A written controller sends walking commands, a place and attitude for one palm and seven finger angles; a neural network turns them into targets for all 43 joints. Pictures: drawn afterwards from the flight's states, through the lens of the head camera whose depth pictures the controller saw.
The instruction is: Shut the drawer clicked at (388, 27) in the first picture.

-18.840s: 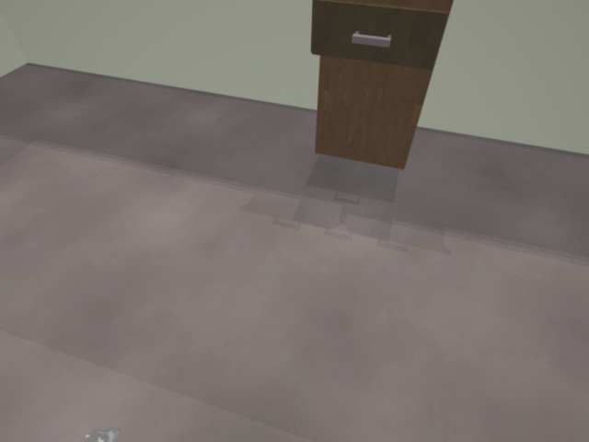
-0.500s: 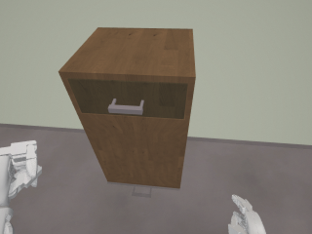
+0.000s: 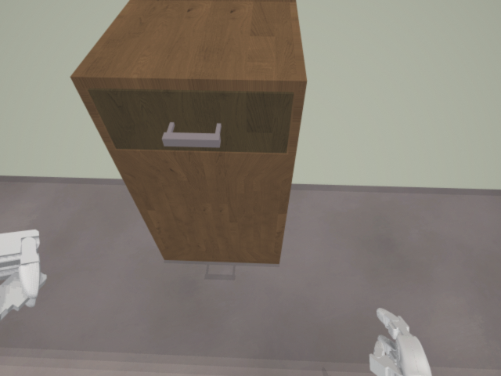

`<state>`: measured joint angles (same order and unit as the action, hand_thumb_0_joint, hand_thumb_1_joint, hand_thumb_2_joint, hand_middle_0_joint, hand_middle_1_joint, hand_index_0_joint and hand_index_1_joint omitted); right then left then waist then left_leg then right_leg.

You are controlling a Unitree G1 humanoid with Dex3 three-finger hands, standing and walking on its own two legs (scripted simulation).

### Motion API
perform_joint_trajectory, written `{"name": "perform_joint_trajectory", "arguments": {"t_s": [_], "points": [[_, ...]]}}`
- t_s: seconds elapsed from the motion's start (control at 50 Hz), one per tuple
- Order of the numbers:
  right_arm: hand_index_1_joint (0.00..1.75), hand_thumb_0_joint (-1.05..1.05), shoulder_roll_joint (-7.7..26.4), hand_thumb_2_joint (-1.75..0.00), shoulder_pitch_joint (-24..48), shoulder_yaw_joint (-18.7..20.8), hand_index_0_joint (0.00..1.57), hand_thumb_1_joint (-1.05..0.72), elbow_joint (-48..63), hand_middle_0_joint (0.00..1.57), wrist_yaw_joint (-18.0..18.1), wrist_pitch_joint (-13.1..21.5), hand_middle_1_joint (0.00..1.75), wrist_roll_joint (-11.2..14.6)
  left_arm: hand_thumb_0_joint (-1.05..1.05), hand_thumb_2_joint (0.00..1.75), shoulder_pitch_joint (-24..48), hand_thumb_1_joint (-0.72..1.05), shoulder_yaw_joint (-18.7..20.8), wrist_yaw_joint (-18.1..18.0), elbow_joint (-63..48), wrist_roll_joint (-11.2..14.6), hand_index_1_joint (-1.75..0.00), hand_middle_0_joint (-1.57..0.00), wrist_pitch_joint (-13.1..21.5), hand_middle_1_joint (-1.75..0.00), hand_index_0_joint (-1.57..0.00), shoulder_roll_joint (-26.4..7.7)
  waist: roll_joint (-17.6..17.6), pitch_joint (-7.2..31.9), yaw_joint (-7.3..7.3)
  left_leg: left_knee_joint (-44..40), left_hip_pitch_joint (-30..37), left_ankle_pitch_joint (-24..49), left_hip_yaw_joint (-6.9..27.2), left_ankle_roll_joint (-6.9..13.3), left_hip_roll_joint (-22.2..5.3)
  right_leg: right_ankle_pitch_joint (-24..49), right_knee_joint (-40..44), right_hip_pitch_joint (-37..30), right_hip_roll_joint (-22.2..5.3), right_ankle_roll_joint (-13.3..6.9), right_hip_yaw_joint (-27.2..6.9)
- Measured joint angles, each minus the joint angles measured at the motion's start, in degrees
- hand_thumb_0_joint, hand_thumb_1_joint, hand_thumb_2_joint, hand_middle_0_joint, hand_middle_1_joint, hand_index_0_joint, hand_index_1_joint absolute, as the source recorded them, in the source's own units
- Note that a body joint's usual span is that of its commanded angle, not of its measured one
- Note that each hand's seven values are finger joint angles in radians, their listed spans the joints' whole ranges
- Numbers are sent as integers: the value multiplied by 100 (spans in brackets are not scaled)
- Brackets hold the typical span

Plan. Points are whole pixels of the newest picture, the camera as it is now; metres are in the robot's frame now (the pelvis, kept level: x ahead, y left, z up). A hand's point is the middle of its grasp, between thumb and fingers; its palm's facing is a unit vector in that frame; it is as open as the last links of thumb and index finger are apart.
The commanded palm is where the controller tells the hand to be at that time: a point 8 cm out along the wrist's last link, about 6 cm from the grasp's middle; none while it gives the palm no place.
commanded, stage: step back with the hand held close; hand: left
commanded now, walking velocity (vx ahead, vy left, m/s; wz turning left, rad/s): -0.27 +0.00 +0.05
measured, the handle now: (193, 133) +0.62 +0.18 +0.00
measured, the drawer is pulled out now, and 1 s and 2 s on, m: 0.00 0.00 0.00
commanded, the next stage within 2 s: stop stepping back and stand still in 0.74 s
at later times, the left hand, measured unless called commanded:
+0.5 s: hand (33, 336) +0.13 +0.22 +0.16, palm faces +0.25 -0.82 -0.51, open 3.2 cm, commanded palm +0.06 +0.27 +0.18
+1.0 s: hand out of the picture +0.01 +0.23 +0.18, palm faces +0.27 -0.82 -0.50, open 3.2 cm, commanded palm -0.05 +0.28 +0.18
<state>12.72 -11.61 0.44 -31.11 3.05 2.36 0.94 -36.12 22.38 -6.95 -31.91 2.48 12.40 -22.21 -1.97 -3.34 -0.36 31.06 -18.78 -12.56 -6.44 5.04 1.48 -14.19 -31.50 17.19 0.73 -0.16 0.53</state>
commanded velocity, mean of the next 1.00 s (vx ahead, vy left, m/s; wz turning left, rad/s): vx -0.25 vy -0.02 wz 0.02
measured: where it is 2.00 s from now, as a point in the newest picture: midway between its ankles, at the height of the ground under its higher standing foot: outside the picture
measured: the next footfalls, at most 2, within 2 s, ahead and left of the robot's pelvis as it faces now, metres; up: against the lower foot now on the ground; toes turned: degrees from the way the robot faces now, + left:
right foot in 0.34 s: -0.06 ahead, -0.12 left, +0.00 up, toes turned +5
left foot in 0.76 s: -0.04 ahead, +0.10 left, +0.00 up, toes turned +0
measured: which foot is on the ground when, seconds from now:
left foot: down 0.00-0.58, up 0.60-0.74, down 0.76-1.00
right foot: down 0.00-0.22, up 0.24-0.32, down 0.34-0.78, up 0.80-1.00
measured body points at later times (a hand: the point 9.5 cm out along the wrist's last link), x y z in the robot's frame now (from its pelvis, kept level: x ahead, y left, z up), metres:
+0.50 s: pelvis -0.07 -0.01 +0.00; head +0.00 +0.01 +0.44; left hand +0.11 +0.27 +0.19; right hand +0.13 -0.23 -0.08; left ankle +0.05 +0.06 -0.73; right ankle -0.10 -0.12 -0.73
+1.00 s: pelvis -0.18 +0.00 +0.01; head -0.16 +0.03 +0.46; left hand -0.01 +0.28 +0.21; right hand -0.02 -0.22 -0.06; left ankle -0.08 +0.10 -0.73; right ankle -0.22 -0.11 -0.72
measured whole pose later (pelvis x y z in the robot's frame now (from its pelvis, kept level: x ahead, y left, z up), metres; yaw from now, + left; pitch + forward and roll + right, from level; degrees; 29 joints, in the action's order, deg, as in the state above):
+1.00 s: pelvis -0.18 +0.00 +0.01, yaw -1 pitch +1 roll -2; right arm 8.7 -12.5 -0.8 -32.0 1.7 6.8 -0.1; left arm -39.6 23.9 -7.2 -38.6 3.4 12.9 -26.6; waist 1.6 -1.6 1.0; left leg 24.7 -21.8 -5.6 -1.4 2.1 -0.6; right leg -26.3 -34.5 13.9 2.6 0.2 1.3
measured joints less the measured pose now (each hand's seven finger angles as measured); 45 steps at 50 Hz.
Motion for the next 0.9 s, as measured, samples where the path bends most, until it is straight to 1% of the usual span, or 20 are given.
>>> {"name": "perform_joint_trajectory", "arguments": {"t_s": [0.08, 0.14, 0.18, 0.26, 0.3, 0.34, 0.38, 0.42, 0.48, 0.54, 0.56, 0.6, 0.64, 0.68, 0.72, 0.76, 0.8, 0.82, 0.86, 0.9], "points": [[30, 1, -25, -90, -11, -6, 20, -90, -39, 20, -31, 22, 30, -21, 1, 89, -37, 88, -174, -39, -71, -7, -160, -140, 37, -159, -141, 133, -37, 39, 33, 155, -208, -51, 134, -66, -46, 161, 153, 53, 72, -22, 85], [30, 1, -36, -90, -29, -16, 20, -90, -71, 20, -8, 29, 30, -41, 1, 89, -58, 88, -216, -70, -176, -23, -160, -140, 105, -159, -141, 77, 28, 22, 69, 112, -262, 128, 186, -9, -47, 265, 240, 71, 89, -2, 119], [30, 1, -51, -90, -53, -29, 20, -90, -62, 20, 23, 47, 30, -48, 1, 89, -52, 88, -148, -81, -199, -62, -160, -140, 164, -159, -141, -29, 105, 3, 96, 42, -261, 185, 189, 46, -18, 238, 203, 108, 102, 45, 61], [30, 2, -61, -90, -174, 1, 20, -90, -30, 20, 62, 171, 30, -80, 1, 89, 44, 88, 81, -63, -171, -158, -160, -140, 228, -159, -141, -230, 106, 69, 169, -57, -364, 321, 347, 86, 55, -91, -469, 7, 246, 84, -169], [30, 2, -77, -90, -177, 8, 20, -90, -56, 20, 49, 231, 30, -94, 1, 89, 21, 88, 222, -67, -187, -139, -160, -140, 280, -159, -141, -254, 108, 154, 131, -105, -482, 389, 372, 80, 54, -314, -496, -196, 291, 76, -228], [30, 2, -95, -90, -94, -8, 20, -90, -95, 20, 22, 289, 30, -108, 1, 89, -19, 88, 317, -60, -223, -79, -160, -140, 342, -159, -141, -234, 160, 182, 38, -169, -611, 471, 309, 62, 35, -501, -213, -402, 281, 51, -278], [30, 1, -103, -90, 87, -31, 20, -90, -128, 20, -10, 338, 30, -118, 1, 89, 11, 88, 312, -39, -266, -38, -160, -140, 386, -159, -141, -194, 228, 83, -68, -238, -718, 579, 201, 41, 1, -560, 176, -483, 264, 11, -349], [30, 1, -88, -90, 316, -34, 20, -90, -164, 20, -36, 353, 30, -127, 1, 89, 133, 89, 173, 11, -295, -26, -160, -140, 392, -159, -141, -139, 209, -114, -115, -334, -751, 726, 159, 19, -54, -558, 269, -433, 304, -23, -386], [30, 1, -110, -90, 538, -28, 20, -90, -143, 20, -94, 300, 30, -117, 1, 89, 166, 89, -16, 92, -410, 14, -160, -140, 359, -159, -141, -196, 182, -286, -87, -468, -746, 942, 153, -12, -117, -424, 161, -308, 364, -7, -387], [30, 1, -149, -90, 571, -38, 20, -90, -25, 20, -121, 204, 30, -91, 1, 89, -25, 88, 12, 163, -523, 81, -160, -140, 338, -159, -141, -378, 138, -266, -1, -437, -803, 1039, 195, -52, -193, -378, 46, -215, 446, -56, -343], [30, 1, -153, -90, 549, -35, 20, -90, 18, 20, -119, 167, 30, -75, 1, 89, -96, 88, 57, 177, -540, 97, -160, -140, 340, -159, -141, -432, 111, -232, 30, -360, -859, 969, 228, -75, -217, -354, 37, -193, 475, -89, -314], [30, 1, -164, -90, 456, -5, 20, -90, 29, 20, -119, 97, 30, -38, 1, 89, -223, 88, 144, 170, -535, 119, -160, -140, 355, -159, -141, -509, 114, -108, 67, 35, -1036, 280, 344, -235, -194, -277, 103, -176, 482, -147, -277], [30, 1, -173, -90, 319, 53, 20, -90, -85, 20, -118, 21, 30, -36, 1, 89, -281, 88, 165, 104, -455, 125, -160, -140, 360, -159, -141, -492, 214, 78, 42, 920, -1174, -448, 521, -396, -59, -171, 234, -187, 408, -164, -320], [30, 1, -167, -90, 196, 77, 20, -90, -210, 20, -80, -84, 30, -44, 1, 89, -249, 88, 152, 25, -302, 92, -160, -140, 315, -159, -141, -387, 343, 242, 16, 1395, -1058, -801, 571, -474, 17, -43, 390, -209, 306, -133, -399], [30, 1, -119, -90, 119, 52, 20, -90, -271, 20, -4, -153, 30, -46, 1, 89, -145, 88, 112, -43, -153, 46, -160, -140, 233, -159, -141, -262, 416, 326, 31, 1000, -671, -708, 585, -487, -8, 57, 466, -180, 234, -69, -436], [30, 1, 10, -90, 72, 46, 20, -90, -228, 20, 57, -148, 30, -33, 1, 89, 4, 88, 18, -64, -118, 23, -160, -140, 164, -159, -141, -167, 304, 313, 82, 59, -173, 112, 671, -399, -149, 63, 339, -46, 278, 12, -358], [30, 1, -45, -90, 174, 110, 20, -90, -296, 20, 69, -90, 30, -21, 1, 89, 267, 88, -30, -33, -66, -10, -160, -140, 165, -159, -141, -238, 499, 116, 80, -116, -146, 162, 604, -286, 7, -57, -77, 190, 144, 117, -418], [30, 1, -87, -90, 205, 105, 20, -90, -302, 20, 47, -29, 30, -45, 1, 89, 320, 88, -36, -2, -58, 5, -160, -140, 161, -159, -141, -279, 577, 53, 60, -155, -160, 204, 546, -248, 47, -386, -420, 333, 134, 141, -460], [30, 2, -151, -90, 201, 60, 20, -90, -264, 20, -7, 174, 30, -120, 1, 89, 305, 88, -42, 40, -147, 32, -160, -140, 107, -159, -141, -326, 557, -3, 77, -269, -208, 354, 531, -218, 6, -953, -1163, 558, 243, 139, -449], [30, 2, -227, -90, 150, 16, 20, -90, -215, 20, -86, 360, 30, -121, 2, 89, 160, 88, -4, 34, -365, 52, -160, -140, 84, -159, -141, -364, 483, -16, 85, -416, -226, 537, 539, -223, -91, -1142, -1434, 556, 302, 136, -311]]}}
